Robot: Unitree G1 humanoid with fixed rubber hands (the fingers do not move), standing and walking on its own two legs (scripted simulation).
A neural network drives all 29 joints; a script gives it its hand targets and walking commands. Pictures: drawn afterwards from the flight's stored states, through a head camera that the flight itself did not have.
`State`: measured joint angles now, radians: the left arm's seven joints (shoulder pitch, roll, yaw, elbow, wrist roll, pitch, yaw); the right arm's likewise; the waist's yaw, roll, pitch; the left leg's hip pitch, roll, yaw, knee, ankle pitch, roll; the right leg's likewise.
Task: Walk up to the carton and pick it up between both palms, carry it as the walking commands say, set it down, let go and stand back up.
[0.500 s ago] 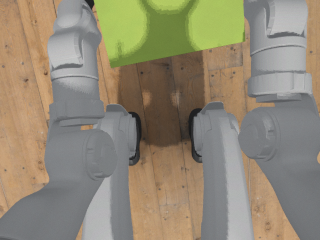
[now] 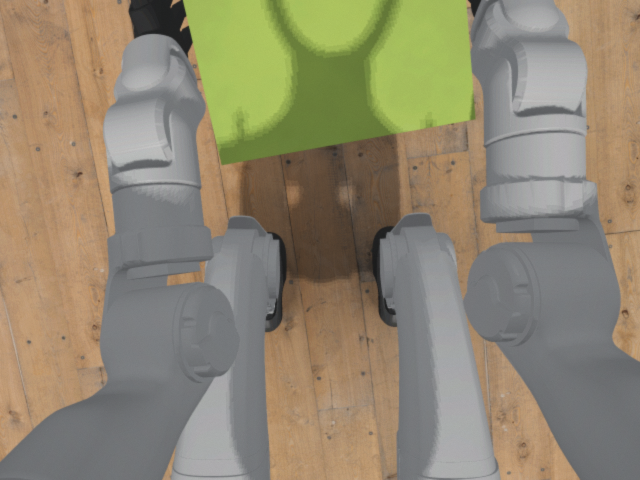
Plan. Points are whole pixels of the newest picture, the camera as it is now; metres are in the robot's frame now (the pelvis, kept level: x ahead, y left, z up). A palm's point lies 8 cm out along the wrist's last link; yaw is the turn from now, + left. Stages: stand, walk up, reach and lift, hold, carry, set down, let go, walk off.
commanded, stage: reach and lift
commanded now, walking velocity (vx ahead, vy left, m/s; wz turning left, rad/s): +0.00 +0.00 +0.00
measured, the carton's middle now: (330, 36) +0.53 +0.00 -0.15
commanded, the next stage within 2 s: none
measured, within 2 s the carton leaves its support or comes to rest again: neither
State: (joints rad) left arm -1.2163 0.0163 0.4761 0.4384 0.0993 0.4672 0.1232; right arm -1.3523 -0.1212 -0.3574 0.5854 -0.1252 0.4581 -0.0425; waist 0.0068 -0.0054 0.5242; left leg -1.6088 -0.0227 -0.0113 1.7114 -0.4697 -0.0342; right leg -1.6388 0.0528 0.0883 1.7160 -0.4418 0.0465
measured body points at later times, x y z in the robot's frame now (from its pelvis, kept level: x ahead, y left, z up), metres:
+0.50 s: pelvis +0.00 +0.00 +0.05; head +0.31 -0.01 +0.37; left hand +0.51 +0.15 -0.03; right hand +0.54 -0.14 -0.01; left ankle +0.15 +0.13 -0.49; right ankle +0.16 -0.13 -0.49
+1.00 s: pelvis +0.01 +0.00 +0.11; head +0.28 -0.01 +0.46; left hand +0.48 +0.16 +0.04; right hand +0.52 -0.14 +0.06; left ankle +0.15 +0.13 -0.49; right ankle +0.16 -0.13 -0.49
